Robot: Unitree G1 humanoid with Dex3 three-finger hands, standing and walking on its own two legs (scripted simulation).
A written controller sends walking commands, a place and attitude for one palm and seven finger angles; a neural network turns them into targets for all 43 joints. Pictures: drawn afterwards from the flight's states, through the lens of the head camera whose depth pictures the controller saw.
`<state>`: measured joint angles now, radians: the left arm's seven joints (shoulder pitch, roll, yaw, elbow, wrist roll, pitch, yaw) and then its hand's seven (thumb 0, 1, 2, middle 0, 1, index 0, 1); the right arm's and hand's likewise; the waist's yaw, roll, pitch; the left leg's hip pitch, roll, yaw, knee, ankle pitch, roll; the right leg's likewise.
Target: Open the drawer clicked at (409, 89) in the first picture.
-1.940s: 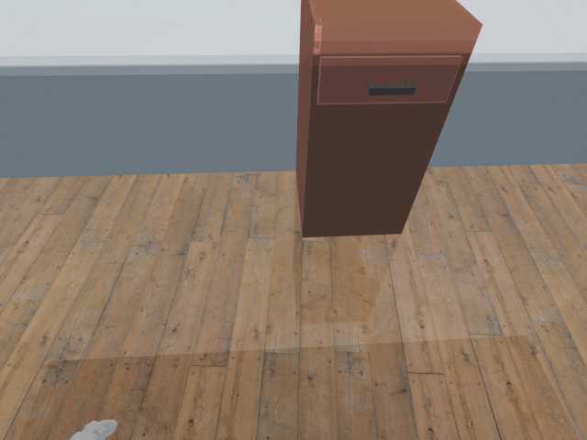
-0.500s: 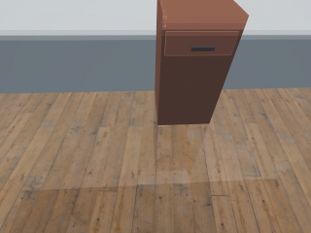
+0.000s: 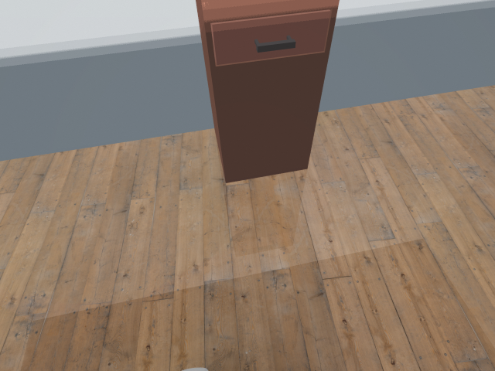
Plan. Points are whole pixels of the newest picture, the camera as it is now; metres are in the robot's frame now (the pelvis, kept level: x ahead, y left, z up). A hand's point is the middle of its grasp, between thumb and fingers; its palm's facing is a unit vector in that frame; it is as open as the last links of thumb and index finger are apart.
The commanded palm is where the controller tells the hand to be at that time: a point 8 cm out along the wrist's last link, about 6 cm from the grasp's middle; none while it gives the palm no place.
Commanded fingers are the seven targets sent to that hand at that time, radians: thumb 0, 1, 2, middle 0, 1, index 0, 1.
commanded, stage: walk to a spot facing it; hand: left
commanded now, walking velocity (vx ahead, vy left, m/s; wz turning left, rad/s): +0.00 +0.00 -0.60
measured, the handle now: (274, 42) +1.10 +0.00 -0.02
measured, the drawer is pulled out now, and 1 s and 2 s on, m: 0.00 0.00 0.00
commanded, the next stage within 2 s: none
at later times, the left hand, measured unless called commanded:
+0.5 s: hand out of the picture +0.08 +0.25 -0.16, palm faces -0.18 -0.95 -0.24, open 7.4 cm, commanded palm none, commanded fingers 0.00 0.90 0.90 -0.20 -0.30 -0.20 -0.30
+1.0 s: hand (202, 360) +0.16 +0.11 -0.14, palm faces -0.55 -0.80 -0.22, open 7.4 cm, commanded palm none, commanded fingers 0.00 0.90 0.90 -0.20 -0.30 -0.20 -0.30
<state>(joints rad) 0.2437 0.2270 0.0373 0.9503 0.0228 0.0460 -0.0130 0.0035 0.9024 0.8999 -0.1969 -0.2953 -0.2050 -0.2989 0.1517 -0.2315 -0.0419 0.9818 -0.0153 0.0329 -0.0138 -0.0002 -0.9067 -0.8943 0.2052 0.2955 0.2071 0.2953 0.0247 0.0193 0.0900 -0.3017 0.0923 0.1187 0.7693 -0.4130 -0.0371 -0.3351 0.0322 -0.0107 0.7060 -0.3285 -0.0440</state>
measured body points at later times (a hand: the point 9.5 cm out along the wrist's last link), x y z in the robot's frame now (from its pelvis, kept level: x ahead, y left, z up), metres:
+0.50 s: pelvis -0.04 +0.05 +0.02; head -0.01 +0.07 +0.46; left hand +0.09 +0.30 -0.14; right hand +0.00 -0.23 -0.10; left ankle -0.02 +0.16 -0.72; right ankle +0.00 -0.08 -0.69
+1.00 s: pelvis -0.03 +0.00 +0.01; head -0.02 -0.02 +0.46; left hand +0.19 +0.15 -0.12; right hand -0.20 -0.21 -0.13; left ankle +0.02 +0.13 -0.65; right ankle -0.12 -0.08 -0.72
